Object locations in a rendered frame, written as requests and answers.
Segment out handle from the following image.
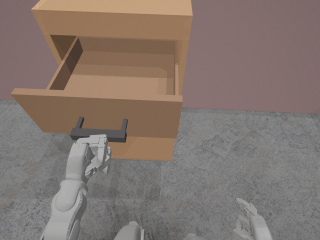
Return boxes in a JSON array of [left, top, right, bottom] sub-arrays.
[[70, 117, 128, 143]]

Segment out left robot shin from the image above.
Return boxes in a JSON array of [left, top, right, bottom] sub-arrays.
[[128, 221, 138, 225]]

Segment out left robot hand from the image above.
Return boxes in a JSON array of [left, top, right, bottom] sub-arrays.
[[65, 134, 112, 184]]

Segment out cabinet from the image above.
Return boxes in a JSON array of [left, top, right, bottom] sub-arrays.
[[31, 0, 193, 161]]

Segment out robot left thigh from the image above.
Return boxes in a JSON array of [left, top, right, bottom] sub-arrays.
[[114, 224, 145, 240]]

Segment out right robot hand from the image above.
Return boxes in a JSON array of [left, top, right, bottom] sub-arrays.
[[233, 198, 273, 240]]

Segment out drawer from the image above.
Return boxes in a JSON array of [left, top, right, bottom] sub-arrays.
[[11, 36, 183, 139]]

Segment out robot left forearm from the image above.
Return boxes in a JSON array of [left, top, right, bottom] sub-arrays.
[[40, 179, 89, 240]]

